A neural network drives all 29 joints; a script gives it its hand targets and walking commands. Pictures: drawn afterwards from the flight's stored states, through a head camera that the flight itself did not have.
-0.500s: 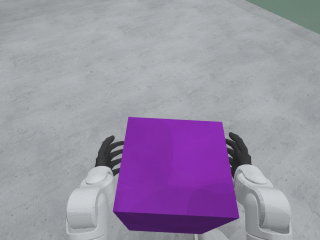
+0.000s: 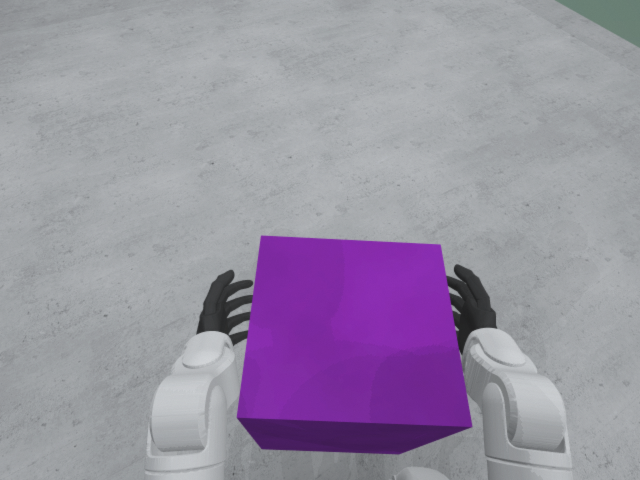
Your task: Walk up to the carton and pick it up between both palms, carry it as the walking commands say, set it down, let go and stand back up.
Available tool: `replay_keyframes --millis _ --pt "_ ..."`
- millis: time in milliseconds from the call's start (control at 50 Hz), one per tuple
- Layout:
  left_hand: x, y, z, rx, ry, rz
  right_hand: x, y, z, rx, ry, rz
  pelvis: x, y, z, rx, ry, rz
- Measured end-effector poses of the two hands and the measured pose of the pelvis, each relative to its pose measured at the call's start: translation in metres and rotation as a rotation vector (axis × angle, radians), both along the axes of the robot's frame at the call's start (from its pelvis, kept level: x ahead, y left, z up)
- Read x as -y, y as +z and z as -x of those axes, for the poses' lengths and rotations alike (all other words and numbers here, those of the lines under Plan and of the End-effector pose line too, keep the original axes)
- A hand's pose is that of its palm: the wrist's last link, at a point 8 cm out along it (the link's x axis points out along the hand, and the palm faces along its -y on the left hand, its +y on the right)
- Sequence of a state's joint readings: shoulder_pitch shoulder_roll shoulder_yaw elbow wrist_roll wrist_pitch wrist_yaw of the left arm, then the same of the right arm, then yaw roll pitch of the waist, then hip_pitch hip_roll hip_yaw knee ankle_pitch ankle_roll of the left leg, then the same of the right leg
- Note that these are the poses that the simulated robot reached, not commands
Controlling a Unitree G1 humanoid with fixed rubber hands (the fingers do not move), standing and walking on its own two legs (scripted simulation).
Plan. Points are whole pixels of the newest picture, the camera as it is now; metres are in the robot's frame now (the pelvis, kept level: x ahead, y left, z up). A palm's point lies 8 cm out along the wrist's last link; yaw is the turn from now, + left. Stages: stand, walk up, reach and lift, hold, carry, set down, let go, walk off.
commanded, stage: carry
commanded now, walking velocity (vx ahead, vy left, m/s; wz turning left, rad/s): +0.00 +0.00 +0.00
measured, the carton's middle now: (339, 360) +0.26 +0.01 -0.04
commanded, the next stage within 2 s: none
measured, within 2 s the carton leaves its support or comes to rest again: neither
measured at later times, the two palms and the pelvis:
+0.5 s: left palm (155, 178) +0.52 +0.31 -0.01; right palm (339, 168) +0.55 +0.02 +0.01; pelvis +0.27 +0.14 -0.01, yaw +2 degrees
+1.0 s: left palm (153, 96) +0.70 +0.36 +0.01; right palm (315, 91) +0.74 +0.07 +0.02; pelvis +0.45 +0.18 -0.01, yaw +6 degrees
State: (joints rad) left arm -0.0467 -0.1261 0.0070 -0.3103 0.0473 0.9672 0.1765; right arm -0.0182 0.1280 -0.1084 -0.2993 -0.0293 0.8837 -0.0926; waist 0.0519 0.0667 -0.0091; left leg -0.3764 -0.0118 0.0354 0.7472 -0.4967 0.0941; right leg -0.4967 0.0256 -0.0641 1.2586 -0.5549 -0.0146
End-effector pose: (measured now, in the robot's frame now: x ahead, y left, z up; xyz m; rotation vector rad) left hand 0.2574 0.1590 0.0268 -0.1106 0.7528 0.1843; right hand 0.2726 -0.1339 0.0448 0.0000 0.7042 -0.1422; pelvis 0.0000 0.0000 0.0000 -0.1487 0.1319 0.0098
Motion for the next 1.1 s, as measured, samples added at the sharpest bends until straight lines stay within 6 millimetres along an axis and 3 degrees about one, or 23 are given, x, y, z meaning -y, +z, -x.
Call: replay_keyframes --millis 120,160,240,300,360,440,540,680,760,900,1100 --pt "-0.030 0.018 -0.069 0.050 0.025 -0.044 -0.029 0.002 -0.072 0.044 0.025 -0.040 -0.025 0.001 -0.070 0.022 0.049 -0.067" --pt "-0.046 0.010 -0.085 0.086 0.074 -0.030 -0.046 -0.001 -0.101 0.079 0.073 -0.024 -0.031 -0.012 -0.093 0.041 0.085 -0.092" --pt "-0.077 0.000 -0.115 0.051 0.114 -0.013 -0.081 -0.002 -0.148 0.043 0.107 -0.025 -0.055 -0.016 -0.142 0.069 0.059 -0.079" --pt "-0.100 -0.001 -0.153 0.044 0.102 -0.013 -0.103 -0.007 -0.181 0.032 0.096 -0.026 -0.081 -0.019 -0.180 0.058 0.060 -0.074" --pt "-0.123 -0.016 -0.198 0.041 0.070 -0.011 -0.125 -0.017 -0.218 0.028 0.069 -0.011 -0.108 -0.028 -0.215 0.049 0.052 -0.062" --pt "-0.140 -0.039 -0.239 -0.048 0.021 -0.009 -0.142 -0.035 -0.255 -0.063 0.048 0.020 -0.131 -0.015 -0.250 0.028 0.036 -0.043" --pt "-0.157 -0.031 -0.282 -0.016 0.013 -0.004 -0.158 -0.029 -0.292 -0.033 0.039 0.022 -0.152 0.000 -0.284 0.016 0.028 -0.038" --pt "-0.175 -0.010 -0.336 0.050 0.031 -0.027 -0.176 -0.013 -0.350 0.033 0.058 0.002 -0.166 0.007 -0.338 0.042 0.047 -0.059" --pt "-0.182 -0.003 -0.366 0.067 0.046 -0.058 -0.184 -0.013 -0.385 0.051 0.074 -0.027 -0.169 0.005 -0.370 0.047 0.061 -0.087" --pt "-0.189 -0.014 -0.414 0.047 0.067 -0.092 -0.192 -0.030 -0.443 0.032 0.104 -0.051 -0.170 -0.007 -0.425 0.058 0.087 -0.115" --pt "-0.201 -0.020 -0.471 0.004 0.051 -0.082 -0.203 -0.035 -0.496 -0.012 0.087 -0.046 -0.182 -0.003 -0.478 0.029 0.083 -0.103"
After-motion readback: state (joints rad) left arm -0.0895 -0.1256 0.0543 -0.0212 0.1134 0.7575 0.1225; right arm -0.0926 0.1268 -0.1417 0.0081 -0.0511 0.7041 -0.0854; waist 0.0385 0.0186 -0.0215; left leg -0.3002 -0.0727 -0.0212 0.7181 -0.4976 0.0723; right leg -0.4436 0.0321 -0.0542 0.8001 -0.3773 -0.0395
